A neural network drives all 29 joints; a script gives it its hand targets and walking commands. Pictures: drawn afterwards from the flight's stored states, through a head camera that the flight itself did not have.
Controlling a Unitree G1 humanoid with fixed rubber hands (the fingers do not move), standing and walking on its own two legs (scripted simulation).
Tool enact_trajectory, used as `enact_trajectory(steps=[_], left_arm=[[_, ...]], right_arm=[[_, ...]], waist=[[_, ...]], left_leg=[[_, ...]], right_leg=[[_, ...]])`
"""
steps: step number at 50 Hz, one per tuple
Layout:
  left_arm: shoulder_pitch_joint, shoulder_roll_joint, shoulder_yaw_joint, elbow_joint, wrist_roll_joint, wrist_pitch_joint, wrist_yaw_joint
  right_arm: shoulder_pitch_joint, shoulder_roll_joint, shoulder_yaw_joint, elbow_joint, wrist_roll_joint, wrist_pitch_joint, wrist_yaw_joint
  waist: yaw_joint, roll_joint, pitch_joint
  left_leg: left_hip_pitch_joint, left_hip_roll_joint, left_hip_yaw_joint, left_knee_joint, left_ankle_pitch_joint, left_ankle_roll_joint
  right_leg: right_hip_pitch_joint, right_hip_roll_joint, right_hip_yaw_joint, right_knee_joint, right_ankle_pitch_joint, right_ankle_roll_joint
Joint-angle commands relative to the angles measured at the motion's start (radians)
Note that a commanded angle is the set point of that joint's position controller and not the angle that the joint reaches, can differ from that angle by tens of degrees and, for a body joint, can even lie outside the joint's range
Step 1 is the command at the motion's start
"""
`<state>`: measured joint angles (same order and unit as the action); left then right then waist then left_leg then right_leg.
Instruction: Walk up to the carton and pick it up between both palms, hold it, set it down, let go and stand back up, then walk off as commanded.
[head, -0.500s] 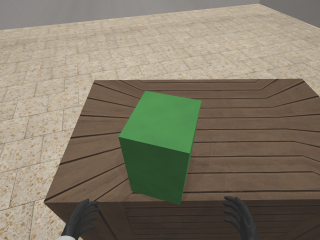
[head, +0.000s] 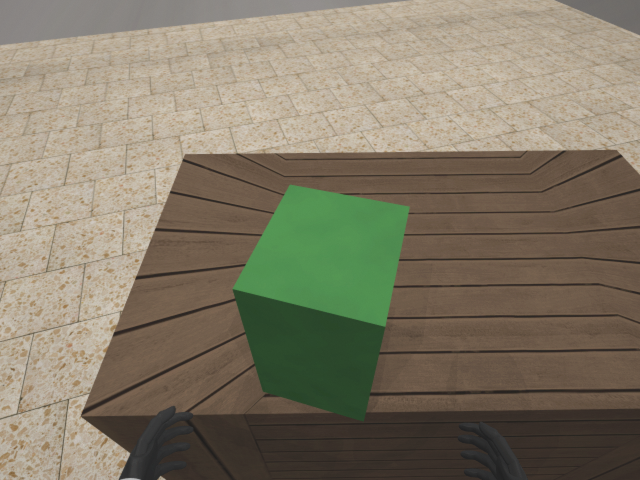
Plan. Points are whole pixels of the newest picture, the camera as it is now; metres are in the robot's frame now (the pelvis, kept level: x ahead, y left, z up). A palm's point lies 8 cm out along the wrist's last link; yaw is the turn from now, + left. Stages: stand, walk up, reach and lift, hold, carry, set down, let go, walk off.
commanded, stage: let go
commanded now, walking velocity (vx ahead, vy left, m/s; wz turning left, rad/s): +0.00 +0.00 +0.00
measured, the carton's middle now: (328, 308) +0.36 +0.00 +0.00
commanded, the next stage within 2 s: stand in 0.40 s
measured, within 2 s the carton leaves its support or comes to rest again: neither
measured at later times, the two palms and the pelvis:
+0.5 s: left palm out of the picture +0.14 +0.24 -0.06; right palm out of the picture +0.12 -0.22 -0.07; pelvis -0.02 +0.00 +0.00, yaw +0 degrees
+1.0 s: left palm out of the picture +0.16 +0.25 -0.06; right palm out of the picture +0.11 -0.28 -0.09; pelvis +0.00 -0.01 +0.00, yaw +0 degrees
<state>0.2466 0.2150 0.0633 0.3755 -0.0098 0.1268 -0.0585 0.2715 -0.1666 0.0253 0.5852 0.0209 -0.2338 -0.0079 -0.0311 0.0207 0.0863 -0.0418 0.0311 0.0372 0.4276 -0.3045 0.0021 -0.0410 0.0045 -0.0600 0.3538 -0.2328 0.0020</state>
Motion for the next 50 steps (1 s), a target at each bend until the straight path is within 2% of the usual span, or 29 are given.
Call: enact_trajectory(steps=[1, 5, 7, 9, 13, 14, 17, 20, 21, 22, 23, 24, 25, 27, 28, 30, 31, 32, 35, 36, 37, 38, 39, 40, 41, 42, 44, 49, 50], left_arm=[[-0.055, 0.010, -0.029, 0.021, 0.037, -0.004, 0.030], [-0.059, 0.004, -0.030, 0.053, 0.054, 0.017, 0.032], [-0.051, 0.018, -0.022, 0.022, 0.038, 0.013, 0.033], [-0.068, 0.007, -0.031, 0.046, 0.043, 0.017, 0.033], [-0.096, 0.022, -0.040, 0.066, 0.035, 0.027, 0.037], [-0.090, 0.003, -0.045, 0.061, 0.035, 0.034, 0.043], [-0.091, 0.028, -0.045, 0.050, 0.014, 0.032, 0.043], [-0.118, 0.040, -0.049, 0.022, 0.012, 0.029, 0.057], [-0.125, 0.028, -0.062, 0.030, 0.021, 0.022, 0.062], [-0.076, 0.327, 0.061, 0.058, 0.060, -0.054, 0.072], [-0.069, 0.300, 0.056, 0.065, 0.053, -0.083, 0.067], [-0.115, 0.321, 0.064, 0.078, 0.055, -0.100, 0.069], [-0.111, 0.243, 0.041, 0.071, 0.037, -0.107, 0.065], [-0.079, 0.263, 0.047, 0.105, 0.047, -0.113, 0.066], [-0.090, 0.254, 0.038, 0.097, 0.046, -0.122, 0.057], [-0.059, 0.252, 0.036, 0.112, 0.036, -0.143, 0.057], [-0.091, 0.284, 0.037, 0.107, 0.046, -0.147, 0.059], [-0.076, 0.278, 0.033, 0.099, 0.048, -0.141, 0.060], [-0.068, 0.290, 0.030, 0.132, 0.049, -0.155, 0.064], [-0.035, 0.296, 0.035, 0.122, 0.045, -0.154, 0.068], [-0.063, 0.295, 0.032, 0.115, 0.037, -0.155, 0.066], [-0.084, 0.293, 0.032, 0.139, 0.034, -0.152, 0.071], [-0.067, 0.314, 0.042, 0.127, 0.036, -0.151, 0.072], [-0.057, 0.321, 0.044, 0.139, 0.043, -0.148, 0.071], [-0.035, 0.284, 0.027, 0.147, 0.037, -0.144, 0.069], [-0.038, 0.306, 0.041, 0.143, 0.026, -0.150, 0.069], [-0.043, 0.282, 0.031, 0.141, 0.038, -0.145, 0.066], [-0.046, 0.283, 0.030, 0.151, 0.037, -0.155, 0.060], [-0.019, 0.273, 0.022, 0.149, 0.028, -0.152, 0.059]], right_arm=[[-0.122, -0.165, -0.125, 0.034, -0.044, -0.049, 0.012], [-0.133, -0.171, -0.124, 0.049, -0.042, -0.025, 0.024], [-0.128, -0.147, -0.121, -0.025, -0.044, -0.018, 0.024], [-0.132, -0.141, -0.105, 0.031, -0.041, -0.007, 0.023], [-0.158, -0.140, -0.113, 0.029, -0.072, 0.026, 0.029], [-0.169, -0.143, -0.111, 0.037, -0.069, 0.033, 0.036], [-0.164, -0.120, -0.116, -0.028, -0.074, 0.040, 0.023], [-0.170, -0.096, -0.121, -0.039, -0.080, 0.048, 0.028], [-0.189, -0.124, -0.120, -0.017, -0.070, 0.046, 0.041], [-0.050, -0.348, -0.126, 0.070, -0.071, 0.121, 0.004], [-0.065, -0.306, -0.108, 0.069, -0.076, 0.145, -0.005], [-0.020, -0.276, -0.093, 0.057, -0.073, 0.168, -0.002], [-0.049, -0.308, -0.089, 0.055, -0.084, 0.168, -0.005], [-0.082, -0.292, -0.078, 0.067, -0.076, 0.172, 0.000], [-0.106, -0.302, -0.077, 0.070, -0.075, 0.174, 0.000], [-0.088, -0.313, -0.081, 0.083, -0.083, 0.176, -0.008], [-0.101, -0.306, -0.081, 0.078, -0.074, 0.181, -0.001], [-0.087, -0.317, -0.078, 0.077, -0.073, 0.185, 0.013], [-0.048, -0.333, -0.074, 0.094, -0.067, 0.197, 0.010], [-0.057, -0.341, -0.073, 0.105, -0.062, 0.195, 0.014], [-0.029, -0.333, -0.066, 0.103, -0.055, 0.188, 0.010], [-0.063, -0.334, -0.068, 0.100, -0.066, 0.188, 0.012], [-0.057, -0.367, -0.081, 0.090, -0.057, 0.190, 0.013], [-0.036, -0.369, -0.076, 0.110, -0.052, 0.188, 0.015], [-0.062, -0.398, -0.079, 0.109, -0.059, 0.187, 0.015], [-0.027, -0.378, -0.074, 0.108, -0.064, 0.193, 0.012], [-0.029, -0.376, -0.071, 0.121, -0.060, 0.195, 0.012], [-0.020, -0.344, -0.060, 0.123, -0.051, 0.200, 0.008], [-0.034, -0.387, -0.069, 0.117, -0.053, 0.199, 0.009]], waist=[[0.075, 0.045, -0.077], [0.077, 0.070, -0.030], [0.086, 0.025, -0.054], [0.076, 0.039, -0.022], [0.077, 0.016, 0.010], [0.093, 0.035, 0.027], [0.070, -0.008, -0.003], [0.066, 0.011, 0.019], [0.087, 0.033, 0.008], [0.041, 0.017, 0.073], [0.063, -0.035, 0.030], [0.025, -0.101, 0.017], [0.037, 0.005, 0.034], [0.062, 0.021, -0.028], [0.051, 0.027, -0.022], [0.058, -0.037, -0.046], [0.031, -0.014, -0.107], [0.048, -0.034, -0.141], [0.027, -0.014, -0.176], [0.038, -0.011, -0.173], [0.017, -0.002, -0.179], [0.021, 0.024, -0.160], [0.015, -0.035, -0.175], [0.008, -0.029, -0.212], [0.027, -0.044, -0.181], [0.024, 0.002, -0.179], [0.023, -0.047, -0.204], [0.001, -0.011, -0.193], [0.021, -0.017, -0.223]], left_leg=[[0.119, -0.004, 0.001, -0.036, 0.618, -0.100], [0.083, -0.008, 0.006, -0.065, 0.488, -0.088], [0.037, -0.015, 0.012, -0.083, 0.437, -0.077], [0.032, -0.014, 0.003, -0.077, 0.426, -0.075], [-0.033, -0.015, 0.025, -0.122, 0.225, -0.060], [-0.035, -0.011, 0.024, -0.134, 0.241, -0.065], [-0.042, -0.017, 0.031, -0.130, 0.184, -0.046], [-0.093, -0.011, 0.019, -0.146, 0.112, -0.039], [-0.107, -0.013, 0.027, -0.156, 0.111, -0.048], [-0.253, 0.050, -0.026, -0.076, 0.152, -0.016], [-0.231, 0.060, -0.036, -0.079, 0.105, 0.001], [-0.221, 0.052, -0.045, -0.113, 0.011, 0.005], [-0.266, 0.058, -0.045, -0.123, -0.024, 0.013], [-0.231, 0.071, -0.070, -0.129, -0.032, 0.018], [-0.249, 0.075, -0.076, -0.131, -0.010, 0.012], [-0.203, 0.076, -0.072, -0.087, 0.088, 0.026], [-0.154, 0.073, -0.059, -0.071, 0.139, 0.015], [-0.151, 0.069, -0.067, -0.052, 0.201, 0.022], [-0.104, 0.071, -0.048, -0.040, 0.374, 0.026], [-0.083, 0.080, -0.059, -0.028, 0.337, 0.031], [-0.103, 0.077, -0.060, -0.032, 0.322, 0.019], [-0.116, 0.081, -0.062, -0.043, 0.306, 0.028], [-0.105, 0.085, -0.046, -0.021, 0.368, 0.026], [-0.084, 0.088, -0.057, -0.008, 0.412, 0.028], [-0.094, 0.081, -0.057, -0.013, 0.407, 0.017], [-0.084, 0.081, -0.045, -0.008, 0.444, 0.028], [-0.048, 0.084, -0.042, 0.013, 0.492, 0.035], [-0.018, 0.085, -0.045, -0.004, 0.549, 0.029], [-0.019, 0.101, -0.051, 0.002, 0.524, 0.030]], right_leg=[[-0.098, 0.067, -0.019, -0.050, 0.226, -0.044], [-0.099, 0.063, -0.015, -0.061, 0.164, -0.060], [-0.057, 0.063, -0.021, -0.045, 0.163, -0.045], [-0.088, 0.052, -0.008, -0.058, 0.166, -0.044], [-0.066, 0.043, -0.005, -0.051, 0.056, -0.047], [-0.063, 0.047, -0.012, -0.048, 0.049, -0.054], [-0.063, 0.036, 0.000, -0.051, 0.047, -0.036], [-0.060, 0.027, 0.006, -0.052, 0.016, -0.051], [-0.047, 0.042, -0.003, -0.029, 0.003, -0.050], [-0.086, -0.095, 0.093, 0.035, 0.110, -0.048], [-0.098, -0.095, 0.080, 0.052, 0.088, -0.038], [-0.117, -0.082, 0.088, 0.041, 0.014, -0.018], [-0.113, -0.079, 0.104, 0.063, 0.027, -0.022], [-0.091, -0.097, 0.106, 0.034, 0.024, -0.028], [-0.086, -0.085, 0.084, 0.080, 0.055, -0.037], [-0.100, -0.095, 0.109, 0.067, 0.115, -0.036], [-0.090, -0.093, 0.110, 0.065, 0.130, -0.041], [-0.069, -0.091, 0.078, 0.081, 0.155, -0.054], [-0.042, -0.108, 0.084, 0.112, 0.303, -0.047], [-0.074, -0.109, 0.086, 0.099, 0.293, -0.049], [-0.043, -0.116, 0.083, 0.101, 0.315, -0.038], [-0.053, -0.123, 0.093, 0.094, 0.280, -0.045], [-0.052, -0.111, 0.086, 0.108, 0.336, -0.057], [-0.044, -0.110, 0.085, 0.115, 0.356, -0.060], [-0.044, -0.103, 0.083, 0.102, 0.355, -0.050], [-0.041, -0.117, 0.095, 0.123, 0.367, -0.058], [-0.048, -0.110, 0.071, 0.113, 0.428, -0.057], [-0.059, -0.097, 0.058, 0.111, 0.439, -0.055], [-0.055, -0.101, 0.056, 0.111, 0.385, -0.052]])
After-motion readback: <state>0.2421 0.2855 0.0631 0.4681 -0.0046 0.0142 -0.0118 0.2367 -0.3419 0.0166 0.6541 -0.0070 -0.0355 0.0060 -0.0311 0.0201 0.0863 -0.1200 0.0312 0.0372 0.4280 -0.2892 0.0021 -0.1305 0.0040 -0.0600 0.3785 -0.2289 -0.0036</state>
